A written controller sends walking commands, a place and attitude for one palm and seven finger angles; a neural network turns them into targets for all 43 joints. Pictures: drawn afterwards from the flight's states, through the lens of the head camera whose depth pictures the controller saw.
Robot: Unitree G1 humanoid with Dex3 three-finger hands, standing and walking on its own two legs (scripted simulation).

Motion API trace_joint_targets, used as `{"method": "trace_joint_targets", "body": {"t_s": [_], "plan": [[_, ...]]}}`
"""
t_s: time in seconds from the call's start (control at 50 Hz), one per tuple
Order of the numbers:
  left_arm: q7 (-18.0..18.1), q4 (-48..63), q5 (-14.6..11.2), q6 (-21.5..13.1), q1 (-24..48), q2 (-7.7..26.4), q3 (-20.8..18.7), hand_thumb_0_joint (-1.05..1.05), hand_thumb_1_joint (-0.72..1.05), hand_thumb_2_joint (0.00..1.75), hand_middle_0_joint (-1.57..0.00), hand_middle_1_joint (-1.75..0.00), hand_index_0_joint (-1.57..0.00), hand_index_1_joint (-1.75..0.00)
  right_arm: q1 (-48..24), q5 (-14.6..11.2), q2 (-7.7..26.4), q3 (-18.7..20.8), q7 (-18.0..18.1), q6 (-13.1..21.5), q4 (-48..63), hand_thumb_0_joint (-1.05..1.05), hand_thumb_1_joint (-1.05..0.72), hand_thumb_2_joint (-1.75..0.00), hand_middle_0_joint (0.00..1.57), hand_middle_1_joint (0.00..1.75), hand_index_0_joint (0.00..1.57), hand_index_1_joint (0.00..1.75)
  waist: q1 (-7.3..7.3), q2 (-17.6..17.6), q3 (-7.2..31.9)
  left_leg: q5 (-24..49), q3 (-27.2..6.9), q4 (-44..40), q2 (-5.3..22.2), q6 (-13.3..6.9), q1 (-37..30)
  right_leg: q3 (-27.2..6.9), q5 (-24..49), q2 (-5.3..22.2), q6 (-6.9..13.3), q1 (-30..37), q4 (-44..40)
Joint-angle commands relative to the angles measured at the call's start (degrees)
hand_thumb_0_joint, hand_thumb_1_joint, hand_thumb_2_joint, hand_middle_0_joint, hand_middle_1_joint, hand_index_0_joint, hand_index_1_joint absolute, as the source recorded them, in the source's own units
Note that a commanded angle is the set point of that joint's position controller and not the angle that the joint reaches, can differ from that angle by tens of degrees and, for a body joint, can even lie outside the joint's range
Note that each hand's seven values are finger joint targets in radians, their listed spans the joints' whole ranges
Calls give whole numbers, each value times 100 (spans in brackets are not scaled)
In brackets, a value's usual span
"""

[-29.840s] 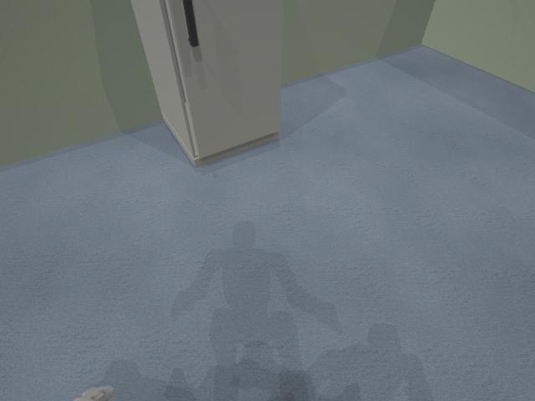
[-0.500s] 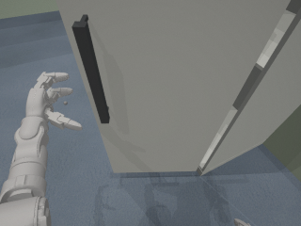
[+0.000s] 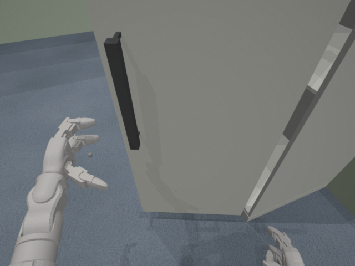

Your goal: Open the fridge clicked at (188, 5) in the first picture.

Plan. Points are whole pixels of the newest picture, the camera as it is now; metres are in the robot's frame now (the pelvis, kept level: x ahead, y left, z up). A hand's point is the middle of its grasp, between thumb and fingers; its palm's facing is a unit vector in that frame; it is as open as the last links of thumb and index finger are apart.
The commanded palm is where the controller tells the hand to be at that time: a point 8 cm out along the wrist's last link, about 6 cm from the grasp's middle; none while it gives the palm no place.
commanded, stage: slip the hand off the handle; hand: left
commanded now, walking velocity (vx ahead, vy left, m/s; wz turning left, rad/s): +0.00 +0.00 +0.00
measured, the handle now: (128, 99) +0.49 +0.18 +0.12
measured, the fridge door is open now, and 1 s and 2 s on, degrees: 66 66 66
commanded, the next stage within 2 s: draw the hand back to the body in 0.04 s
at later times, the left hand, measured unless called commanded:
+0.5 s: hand (74, 157) +0.28 +0.23 +0.14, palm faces +0.27 -0.96 +0.01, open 14.7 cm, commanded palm +0.24 +0.28 +0.14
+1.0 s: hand (42, 174) +0.23 +0.27 +0.15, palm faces +0.44 -0.84 -0.31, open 12.4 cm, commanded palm +0.18 +0.30 +0.17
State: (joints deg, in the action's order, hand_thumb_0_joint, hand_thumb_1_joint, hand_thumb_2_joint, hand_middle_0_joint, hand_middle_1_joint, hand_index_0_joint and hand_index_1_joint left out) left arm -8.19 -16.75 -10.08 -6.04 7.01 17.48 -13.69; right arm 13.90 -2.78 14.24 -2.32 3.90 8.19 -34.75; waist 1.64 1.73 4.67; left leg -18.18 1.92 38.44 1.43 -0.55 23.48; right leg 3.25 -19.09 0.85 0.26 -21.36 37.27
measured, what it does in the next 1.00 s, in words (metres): stands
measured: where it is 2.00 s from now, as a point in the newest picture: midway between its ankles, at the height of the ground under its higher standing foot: outside the picture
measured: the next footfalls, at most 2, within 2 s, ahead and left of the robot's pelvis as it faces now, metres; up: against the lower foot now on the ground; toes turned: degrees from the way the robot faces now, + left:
none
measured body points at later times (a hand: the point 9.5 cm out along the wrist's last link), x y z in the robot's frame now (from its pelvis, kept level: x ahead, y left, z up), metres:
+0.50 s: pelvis +0.01 -0.01 +0.01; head -0.01 -0.03 +0.46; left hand +0.26 +0.28 +0.14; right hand +0.18 -0.24 -0.08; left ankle +0.02 +0.11 -0.72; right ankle +0.00 -0.12 -0.72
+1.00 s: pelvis +0.01 +0.00 +0.02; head -0.01 -0.02 +0.47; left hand +0.20 +0.31 +0.17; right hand +0.20 -0.22 -0.06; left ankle +0.02 +0.11 -0.72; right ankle +0.00 -0.12 -0.72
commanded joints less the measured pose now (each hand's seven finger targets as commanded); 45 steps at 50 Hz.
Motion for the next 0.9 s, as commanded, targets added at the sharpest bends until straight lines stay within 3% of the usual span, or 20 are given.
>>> {"method": "trace_joint_targets", "body": {"t_s": [0.0,0.12,0.14,0.16,0.18,0.2,0.24,0.28,0.3,0.32,0.4,0.44,0.52,0.56,0.64,0.66,0.68,0.72,0.78,0.88], "plan": [[-10,1645,-118,-401,1437,1111,-422,0,-55,20,-25,-115,-25,-115,-433,16,728,291,68,377,848,0,-90,-90,20,30,20,30,5,75,919,867,-169,-573,-143,-123,-681,-138,1071,-172,66,252,-588],[-57,1871,-155,-450,1528,1101,-345,0,-55,20,-25,-115,-25,-115,-474,24,729,264,135,512,749,0,-90,-90,20,30,20,30,-108,152,765,736,-174,-542,-156,-124,-690,-163,963,-162,36,137,-644],[-51,1761,-168,-420,1551,1208,-433,0,-55,20,-25,-115,-25,-115,-432,28,753,270,159,518,704,0,-90,-90,20,30,20,30,-147,-82,726,666,-183,-523,-146,-139,-639,-184,869,-161,17,138,-693],[156,1843,-1259,-287,1915,639,-1080,0,-55,20,-25,-115,-25,-115,-685,-60,623,259,234,586,701,0,-90,-90,20,30,20,30,132,-225,984,534,-246,-590,-222,-56,-611,-208,706,-122,52,518,-878],[222,1841,-1196,-183,1814,635,-868,0,-55,20,-25,-115,-25,-115,-741,-43,647,225,277,652,649,0,-90,-90,20,30,20,30,102,-193,1008,472,-205,-618,-210,-54,-710,-239,610,-103,26,557,-907],[270,1839,-1230,-96,1728,677,-982,0,-55,20,-25,-115,-25,-115,-736,-39,649,229,298,696,635,0,-90,-90,20,30,20,30,129,-189,965,452,-205,-639,-222,-45,-702,-267,576,-78,12,573,-977],[405,1740,-748,66,1144,964,-921,0,-55,20,-25,-115,-25,-115,-600,20,680,230,267,701,576,0,-90,-90,20,30,20,30,178,-118,931,749,-161,-689,-188,-97,-675,-226,921,-74,6,561,-851],[439,2023,-285,219,653,938,-620,0,-55,20,-25,-115,-25,-115,-551,44,662,241,178,656,682,0,-90,-90,20,30,20,30,194,169,923,1160,-99,-735,-173,-135,-746,-171,1437,-49,19,582,-694],[416,2188,-205,270,645,973,-566,0,-55,20,-25,-115,-25,-115,-559,36,659,243,155,625,713,0,-90,-90,20,30,20,30,160,264,858,1276,-83,-729,-165,-144,-789,-178,1587,-52,26,581,-693],[367,2387,-231,313,565,979,-597,0,-55,20,-25,-115,-25,-115,-567,31,652,252,144,604,751,0,-90,-90,20,30,20,30,183,282,908,1316,-85,-749,-154,-135,-831,-157,1603,-72,38,647,-700],[188,2734,-798,324,772,987,-977,0,-55,20,-25,-115,-25,-115,-708,11,650,223,252,658,758,0,-90,-90,20,30,20,30,157,-288,858,1125,-118,-788,-158,-126,-866,-177,1465,-111,-12,799,-902],[191,2798,-922,279,426,1129,-1275,0,-55,20,-25,-115,-25,-115,-730,18,652,232,271,707,738,0,-90,-90,20,30,20,30,264,-437,880,1186,-120,-789,-166,-123,-868,-212,1560,-98,-38,911,-924],[185,2926,-714,506,113,861,-919,0,-55,20,-25,-115,-25,-115,-743,-6,601,202,236,711,743,0,-90,-90,20,30,20,30,248,124,639,1166,-95,-921,-185,-107,-964,-135,1443,-94,7,721,-916],[153,3068,-657,674,73,790,-777,0,-51,22,-25,-113,-25,-113,-766,-21,604,201,244,717,756,0,-90,-90,20,30,20,30,192,169,514,1153,-94,-945,-169,-129,-1018,-128,1399,-85,7,681,-980],[102,3509,-801,840,-57,993,-1041,0,-37,29,-24,-104,-24,-104,-798,0,626,190,305,753,792,0,-90,-90,20,30,20,30,232,-85,663,1213,-145,-946,-165,-141,-1138,-125,1444,-108,-6,839,-1048],[666,3627,37,525,-217,1962,-1178,0,-33,31,-24,-102,-24,-102,-888,176,689,230,301,706,688,0,-90,-90,20,30,20,30,225,-61,226,1127,-94,-1032,-197,-175,-1060,-389,1398,72,-74,783,-1446],[882,3388,105,420,-631,1441,-953,0,-30,32,-24,-100,-24,-100,-881,215,591,188,272,669,668,0,-90,-90,20,30,20,30,192,-194,101,1071,-135,-1121,-188,-179,-1053,-302,1287,91,-62,860,-1409],[1046,3613,221,337,-949,1226,-739,0,-22,36,-24,-96,-24,-96,-918,211,559,178,244,598,711,0,-90,-90,20,30,20,30,203,-199,162,1117,-127,-1204,-152,-191,-1264,-242,1256,57,-41,941,-1386],[1230,4004,361,178,-1005,1322,-775,0,-12,41,-24,-89,-24,-89,-932,251,533,168,240,521,690,0,-90,-90,20,30,20,30,204,237,308,1174,-79,-1350,-138,-175,-1562,-222,1249,43,-18,1123,-1484],[1392,4113,490,37,-1199,1276,-766,0,7,50,-23,-79,-23,-79,-965,278,531,179,258,451,643,0,-90,-90,20,30,20,30,186,153,52,1085,-108,-1578,-102,-162,-1703,-168,1055,-13,-3,1171,-1652]]}}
